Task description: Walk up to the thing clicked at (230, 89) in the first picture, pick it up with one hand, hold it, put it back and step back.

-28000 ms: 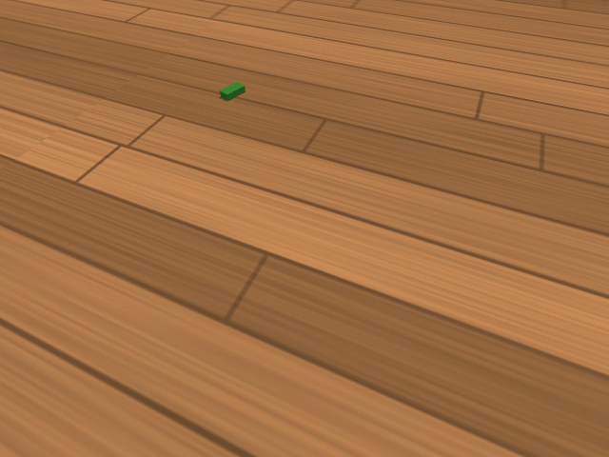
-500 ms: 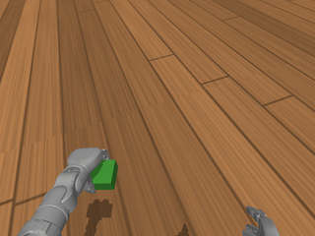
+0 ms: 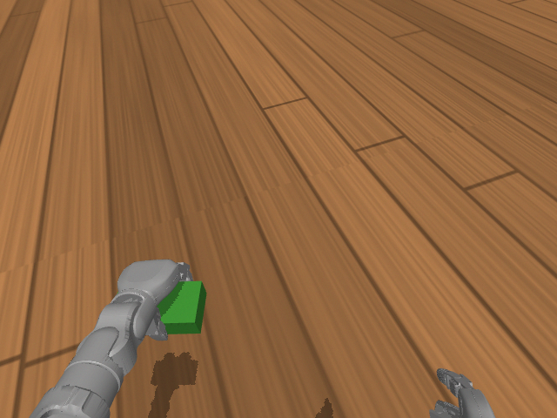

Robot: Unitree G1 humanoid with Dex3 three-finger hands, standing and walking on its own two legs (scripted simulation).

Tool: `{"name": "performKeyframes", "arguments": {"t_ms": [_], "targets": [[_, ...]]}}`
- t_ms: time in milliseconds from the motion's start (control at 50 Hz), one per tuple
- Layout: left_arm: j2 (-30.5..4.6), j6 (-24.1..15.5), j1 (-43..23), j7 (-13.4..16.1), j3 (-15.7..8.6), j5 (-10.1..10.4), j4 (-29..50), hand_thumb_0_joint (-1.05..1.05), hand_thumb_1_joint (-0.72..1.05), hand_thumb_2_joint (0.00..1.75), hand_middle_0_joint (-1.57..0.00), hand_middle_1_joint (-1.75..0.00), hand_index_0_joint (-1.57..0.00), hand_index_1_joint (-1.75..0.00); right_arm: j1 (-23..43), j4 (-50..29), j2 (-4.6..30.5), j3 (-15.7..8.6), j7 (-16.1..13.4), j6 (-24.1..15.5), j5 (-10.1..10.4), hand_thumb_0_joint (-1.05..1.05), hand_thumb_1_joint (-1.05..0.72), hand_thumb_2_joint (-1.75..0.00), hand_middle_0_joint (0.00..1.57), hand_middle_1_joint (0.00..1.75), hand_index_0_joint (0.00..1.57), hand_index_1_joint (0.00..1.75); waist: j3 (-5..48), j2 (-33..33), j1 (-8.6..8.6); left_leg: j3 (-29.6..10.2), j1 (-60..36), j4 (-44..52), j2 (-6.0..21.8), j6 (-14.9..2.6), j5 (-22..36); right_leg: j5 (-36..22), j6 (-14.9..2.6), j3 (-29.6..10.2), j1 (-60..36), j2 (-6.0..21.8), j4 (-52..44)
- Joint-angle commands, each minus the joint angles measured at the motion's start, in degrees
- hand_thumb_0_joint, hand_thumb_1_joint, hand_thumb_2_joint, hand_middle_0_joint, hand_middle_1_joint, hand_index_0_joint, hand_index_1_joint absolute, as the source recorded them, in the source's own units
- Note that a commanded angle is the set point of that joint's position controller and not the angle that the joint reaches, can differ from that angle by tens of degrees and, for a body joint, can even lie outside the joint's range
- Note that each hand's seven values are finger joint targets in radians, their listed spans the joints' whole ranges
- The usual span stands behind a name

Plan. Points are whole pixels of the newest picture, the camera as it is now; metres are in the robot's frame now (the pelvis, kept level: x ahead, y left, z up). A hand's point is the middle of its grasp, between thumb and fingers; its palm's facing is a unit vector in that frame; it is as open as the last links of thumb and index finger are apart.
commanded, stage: crouch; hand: left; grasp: from above
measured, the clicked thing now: (159, 307) +0.31 +0.23 -0.06
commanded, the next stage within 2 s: lower in 2.00 s
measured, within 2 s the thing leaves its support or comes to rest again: neither
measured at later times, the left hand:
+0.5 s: hand (174, 330) +0.31 +0.24 -0.17, palm faces -0.42 +0.06 -0.91, open 10.1 cm
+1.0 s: hand (198, 349) +0.35 +0.26 -0.42, palm faces -0.47 +0.02 -0.88, open 10.1 cm
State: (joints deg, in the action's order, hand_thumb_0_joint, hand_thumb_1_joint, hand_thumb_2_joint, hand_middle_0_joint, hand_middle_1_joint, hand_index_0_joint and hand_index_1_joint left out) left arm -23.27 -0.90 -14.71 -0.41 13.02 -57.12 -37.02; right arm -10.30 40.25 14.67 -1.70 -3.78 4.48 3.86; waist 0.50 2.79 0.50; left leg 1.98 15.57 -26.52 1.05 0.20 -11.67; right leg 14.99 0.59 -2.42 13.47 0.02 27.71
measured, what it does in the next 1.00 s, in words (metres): lowers itself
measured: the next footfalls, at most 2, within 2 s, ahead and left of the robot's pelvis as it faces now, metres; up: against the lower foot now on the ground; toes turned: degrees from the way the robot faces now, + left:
none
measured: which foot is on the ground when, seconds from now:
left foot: down 0.00-1.00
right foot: down 0.00-1.00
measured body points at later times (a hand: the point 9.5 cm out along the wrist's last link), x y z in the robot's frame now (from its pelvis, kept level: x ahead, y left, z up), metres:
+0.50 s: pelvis -0.03 +0.00 -0.08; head +0.06 +0.02 +0.36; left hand +0.33 +0.24 -0.12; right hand +0.09 -0.28 -0.19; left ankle +0.02 +0.12 -0.74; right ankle +0.00 -0.13 -0.74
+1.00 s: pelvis -0.07 +0.01 -0.28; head +0.12 +0.04 +0.13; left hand +0.38 +0.26 -0.37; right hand -0.03 -0.26 -0.40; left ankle +0.02 +0.12 -0.74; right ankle -0.01 -0.13 -0.74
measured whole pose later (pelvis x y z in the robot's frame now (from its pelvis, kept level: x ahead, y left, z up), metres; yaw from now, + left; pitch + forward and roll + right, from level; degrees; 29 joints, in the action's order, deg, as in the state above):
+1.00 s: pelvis -0.07 +0.01 -0.28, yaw -2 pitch +36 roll -5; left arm -31.0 -8.0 -43.6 19.0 0.3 -69.4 -71.8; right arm -12.7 42.9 12.7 -1.7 0.8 -1.4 -3.6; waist 11.1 3.0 -8.9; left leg -2.9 108.4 -105.7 1.4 -1.1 -33.2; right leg 38.2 1.9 1.2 102.4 -1.4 104.7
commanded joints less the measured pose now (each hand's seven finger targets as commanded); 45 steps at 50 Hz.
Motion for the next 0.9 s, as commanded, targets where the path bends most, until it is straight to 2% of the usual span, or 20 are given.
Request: {"name": "performKeyframes", "arguments": {"t_ms": [0, 60, 120, 180, 280, 340, 380, 460, 500, 540, 580, 600, 620, 660, 680, 700, 740, 840, 860, 880], "targets": [[-11.7, 0.3, -17.8, 1.8, -6.7, 0.5, 10.2, 0.0, 0.66, 0.73, -0.99, -0.66, -1.01, -0.64, 5.1, -8.2, 7.3, -2.6, -0.1, -2.2, 0.0, 0.0, -0.88, -0.9, 0.2, 0.3, 0.2, 0.3, 13.7, -1.7, 0.45, 0.2, -9.2, 2.3, -1.4, -1.05, 10.5, -10.5, -1.13, 1.5, 0.0, -1.9, -4.8], [-10.2, 0.0, -15.4, 1.3, -5.5, 0.2, 8.2, 0.0, 0.69, 0.76, -1.02, -0.67, -1.04, -0.65, 5.0, -8.6, 7.2, -2.4, -0.1, -2.0, 0.1, 0.0, -0.88, -0.9, 0.2, 0.3, 0.2, 0.3, 11.6, -3.6, -0.18, 0.1, -7.7, 2.0, -1.5, -1.18, 9.9, -10.2, -1.11, 1.5, 1.1, -1.9, -4.7], [-9.9, -1.1, -13.5, 2.2, -5.8, -0.2, 6.3, 0.0, 0.69, 0.72, -1.01, -0.66, -1.03, -0.64, 4.5, -8.5, 7.2, -2.4, 0.0, -1.6, 0.0, 0.0, -0.88, -0.9, 0.2, 0.3, 0.2, 0.3, 10.8, -5.1, -0.36, 0.2, -6.6, 1.0, -1.8, -1.29, 9.9, -10.5, -0.91, 1.5, 2.0, -1.7, -4.1], [-10.7, -2.9, -18.2, 5.1, -6.6, -1.4, 3.7, 0.0, 0.69, 0.73, -1.04, -0.63, -1.05, -0.62, 3.6, -8.0, 7.3, -2.3, 0.2, -1.2, -0.5, 0.0, -0.89, -0.9, 0.2, 0.3, 0.2, 0.3, 9.9, -4.8, -1.74, 0.3, -3.2, -1.8, -2.1, -1.29, 7.4, -8.7, -0.84, 1.1, 6.0, -1.4, -1.8], [-10.9, -4.4, -24.4, 12.8, -7.4, -5.5, -3.0, 0.0, 0.66, 0.68, -0.99, -0.64, -1.02, -0.62, 0.7, -5.4, 7.9, -3.2, 1.1, -1.3, -2.1, 0.0, -0.89, -0.9, 0.2, 0.3, 0.2, 0.3, 15.3, -3.4, -3.52, 0.1, 5.0, -13.0, -2.0, -0.73, 6.2, -8.0, -0.76, 1.4, 16.0, -1.4, 7.8], [-9.2, -5.0, -27.4, 16.8, -6.5, -8.4, -8.0, 0.0, 0.66, 0.72, -1.02, -0.65, -1.03, -0.63, -2.1, -4.5, 8.5, -4.5, 2.1, -1.9, -3.2, 0.0, -0.89, -0.9, 0.2, 0.3, 0.2, 0.3, 21.5, -2.5, -4.82, -0.3, 11.7, -23.1, -1.6, -0.57, 6.3, -7.6, -1.05, 1.7, 25.7, -1.7, 17.0], [-11.5, -5.3, -32.7, 19.2, -7.7, -10.0, -9.9, 0.0, 0.68, 0.72, -1.02, -0.67, -1.04, -0.65, -3.5, -4.0, 8.9, -4.8, 2.6, -2.3, -3.9, 0.0, -0.89, -0.9, 0.2, 0.3, 0.2, 0.3, 26.5, 0.0, -5.2, -0.6, 16.8, -29.5, -1.2, -0.69, 5.6, -6.4, -1.35, 2.0, 31.5, -1.8, 22.8], [-12.0, -4.6, -35.9, 21.9, -8.6, -10.8, -15.0, 0.0, 0.67, 0.71, -1.01, -0.67, -1.03, -0.65, -5.3, -4.0, 9.6, -5.2, 2.9, -2.9, -4.3, 0.0, -0.89, -0.9, 0.2, 0.3, 0.2, 0.3, 30.3, 3.4, -5.63, -1.2, 26.0, -36.2, -1.2, -0.72, 0.4, -1.3, -2.08, 3.0, 41.5, -2.3, 30.8], [-11.5, -4.2, -38.3, 22.5, -8.2, -10.8, -18.3, 0.0, 0.66, 0.73, -1.0, -0.68, -1.02, -0.65, -5.6, -3.5, 9.7, -5.3, 2.8, -3.4, -4.6, 0.0, -0.89, -0.9, 0.2, 0.3, 0.2, 0.3, 30.2, 3.7, -6.23, -2.2, 30.9, -38.2, -1.0, -0.59, -4.0, 2.4, -2.46, 3.7, 46.6, -2.5, 34.3], [-13.2, -3.8, -38.4, 23.0, -9.4, -10.5, -21.7, 0.0, 0.65, 0.74, -0.99, -0.68, -1.01, -0.66, -6.0, -3.3, 10.0, -5.5, 2.5, -4.1, -4.9, 0.0, -0.89, -0.9, 0.2, 0.3, 0.2, 0.3, 31.3, 3.2, -6.17, -3.2, 36.2, -41.1, -0.8, -0.6, -8.4, 6.1, -2.62, 4.3, 51.1, -2.6, 38.0], [-14.6, -3.7, -41.8, 23.2, -10.2, -10.0, -20.0, 0.0, 0.62, 0.76, -0.97, -0.68, -0.98, -0.66, -6.8, -3.4, 10.2, -5.8, 2.2, -4.8, -5.2, 0.0, -0.89, -0.89, 0.2, 0.3, 0.2, 0.3, 36.1, 4.4, -6.16, -3.9, 38.5, -44.2, -0.7, -0.51, -10.8, 8.2, -2.88, 4.5, 54.6, -2.6, 41.9], [-15.4, -3.4, -42.9, 23.3, -10.7, -10.1, -19.5, 0.0, 0.64, 0.74, -0.99, -0.67, -1.0, -0.65, -7.3, -3.2, 10.3, -5.8, 2.0, -4.9, -5.4, 0.0, -0.89, -0.89, 0.2, 0.3, 0.2, 0.3, 39.0, 5.6, -6.16, -3.7, 39.0, -46.5, -0.5, -0.7, -9.8, 7.4, -2.85, 4.5, 55.9, -2.5, 43.7], [-13.1, -3.1, -42.5, 23.3, -9.7, -9.6, -21.2, 0.0, 0.66, 0.71, -0.99, -0.66, -1.02, -0.64, -7.4, -3.0, 10.1, -5.8, 2.0, -5.1, -5.6, 0.0, -0.89, -0.89, 0.2, 0.3, 0.2, 0.3, 40.1, 4.3, -7.04, -3.9, 40.8, -48.5, -0.5, -0.94, -9.4, 7.0, -2.83, 4.8, 57.0, -2.6, 45.6], [-16.2, -2.9, -43.7, 23.3, -11.7, -9.8, -20.9, 0.0, 0.66, 0.74, -1.0, -0.66, -1.02, -0.64, -8.0, -2.2, 10.5, -5.9, 1.9, -5.4, -5.8, 0.0, -0.89, -0.89, 0.2, 0.3, 0.2, 0.3, 43.3, 4.9, -6.9, -4.4, 43.0, -51.9, -0.4, -1.1, -7.2, 5.6, -2.87, 5.1, 59.4, -2.6, 49.4], [-17.4, -2.7, -42.5, 23.2, -12.6, -9.9, -22.5, 0.0, 0.66, 0.74, -1.01, -0.64, -1.02, -0.63, -8.2, -2.1, 10.5, -5.9, 1.8, -5.5, -5.9, 0.0, -0.89, -0.89, 0.2, 0.3, 0.2, 0.3, 43.6, 4.1, -6.33, -4.4, 44.8, -53.1, -0.5, -1.15, -7.5, 6.0, -2.9, 5.3, 60.2, -2.8, 50.6], [-17.1, -2.6, -41.3, 22.9, -12.7, -10.0, -24.7, 0.0, 0.66, 0.75, -1.02, -0.63, -1.03, -0.62, -8.0, -1.9, 10.3, -5.7, 1.9, -5.6, -6.2, 0.0, -0.89, -0.9, 0.2, 0.3, 0.2, 0.3, 42.4, 3.7, -7.03, -4.6, 47.6, -54.5, -0.5, -1.25, -8.3, 6.8, -2.85, 5.4, 62.6, -2.7, 52.0], [-19.5, -3.3, -45.7, 22.4, -13.6, -10.3, -22.0, 0.0, 0.65, 0.75, -1.01, -0.63, -1.02, -0.62, -8.6, -1.8, 10.5, -5.6, 2.0, -5.7, -6.4, 0.0, -0.89, -0.9, 0.2, 0.3, 0.2, 0.3, 43.4, 5.7, -7.32, -5.3, 49.8, -55.8, -0.5, -0.95, -11.7, 9.8, -3.13, 5.6, 66.2, -2.5, 54.4], [-19.3, -4.8, -45.4, 21.6, -14.3, -11.0, -27.5, 0.0, 0.64, 0.7, -1.0, -0.61, -1.02, -0.59, -9.0, -1.7, 11.0, -5.2, 2.8, -6.4, -6.9, 0.0, -0.89, -0.89, 0.2, 0.3, 0.2, 0.3, 40.1, 5.1, -8.94, -8.0, 57.3, -59.9, -0.5, -0.63, -21.2, 17.5, -3.28, 6.7, 76.8, -2.4, 60.3], [-19.6, -5.5, -48.3, 21.5, -14.4, -10.9, -25.5, 0.0, 0.64, 0.67, -0.99, -0.59, -1.01, -0.57, -8.9, -1.5, 11.2, -5.2, 3.0, -6.6, -6.9, 0.0, -0.88, -0.89, 0.2, 0.3, 0.2, 0.3, 41.7, 6.4, -9.22, -8.5, 57.3, -61.0, -0.3, -0.54, -21.8, 18.0, -3.33, 6.8, 78.8, -2.3, 61.7], [-22.2, -6.1, -49.7, 21.5, -15.3, -11.5, -24.0, 0.0, 0.65, 0.65, -1.0, -0.57, -1.02, -0.55, -9.1, -1.5, 11.1, -5.1, 3.1, -6.7, -6.9, 0.0, -0.89, -0.89, 0.2, 0.3, 0.2, 0.3, 44.1, 7.2, -8.71, -8.1, 57.2, -62.3, -0.5, -0.66, -21.6, 18.0, -3.46, 6.9, 78.8, -2.5, 62.4]]}}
